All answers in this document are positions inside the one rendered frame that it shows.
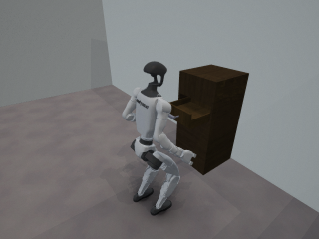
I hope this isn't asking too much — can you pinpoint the robot right upper arm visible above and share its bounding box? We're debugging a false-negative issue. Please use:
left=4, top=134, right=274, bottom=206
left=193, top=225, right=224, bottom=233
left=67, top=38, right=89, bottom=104
left=153, top=98, right=172, bottom=143

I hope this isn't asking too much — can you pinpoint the cabinet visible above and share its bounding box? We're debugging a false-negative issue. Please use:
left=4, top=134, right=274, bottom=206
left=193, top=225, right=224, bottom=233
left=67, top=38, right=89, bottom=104
left=176, top=64, right=249, bottom=175

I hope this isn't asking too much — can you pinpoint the humanoid robot torso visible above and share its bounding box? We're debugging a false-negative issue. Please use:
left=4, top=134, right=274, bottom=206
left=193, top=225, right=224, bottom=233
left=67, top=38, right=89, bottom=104
left=134, top=91, right=163, bottom=162

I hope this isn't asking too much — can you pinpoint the right robot forearm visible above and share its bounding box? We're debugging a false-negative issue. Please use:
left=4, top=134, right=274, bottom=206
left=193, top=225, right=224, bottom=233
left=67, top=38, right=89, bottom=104
left=159, top=134, right=185, bottom=158

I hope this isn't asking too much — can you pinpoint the handle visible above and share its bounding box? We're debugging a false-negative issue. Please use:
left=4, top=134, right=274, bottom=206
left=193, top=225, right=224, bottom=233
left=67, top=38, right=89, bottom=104
left=168, top=114, right=179, bottom=120

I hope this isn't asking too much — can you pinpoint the left robot forearm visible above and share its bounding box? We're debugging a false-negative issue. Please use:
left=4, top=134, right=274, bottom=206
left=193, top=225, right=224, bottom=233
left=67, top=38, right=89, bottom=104
left=131, top=113, right=136, bottom=122

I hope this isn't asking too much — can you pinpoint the drawer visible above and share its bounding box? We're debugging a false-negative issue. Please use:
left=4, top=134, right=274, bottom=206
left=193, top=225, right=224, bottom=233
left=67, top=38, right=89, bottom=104
left=169, top=97, right=211, bottom=129

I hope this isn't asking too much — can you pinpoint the right robot hand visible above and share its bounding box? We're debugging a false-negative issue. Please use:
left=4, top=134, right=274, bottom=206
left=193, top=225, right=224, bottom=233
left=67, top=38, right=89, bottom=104
left=181, top=150, right=196, bottom=166

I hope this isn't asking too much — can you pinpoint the robot right foot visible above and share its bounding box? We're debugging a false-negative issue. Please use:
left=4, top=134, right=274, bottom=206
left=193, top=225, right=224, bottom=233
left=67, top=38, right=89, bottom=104
left=150, top=200, right=172, bottom=216

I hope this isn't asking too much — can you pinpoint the robot left upper arm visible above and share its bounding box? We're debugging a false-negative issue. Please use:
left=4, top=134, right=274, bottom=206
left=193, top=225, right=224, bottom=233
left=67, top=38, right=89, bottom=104
left=122, top=87, right=144, bottom=121

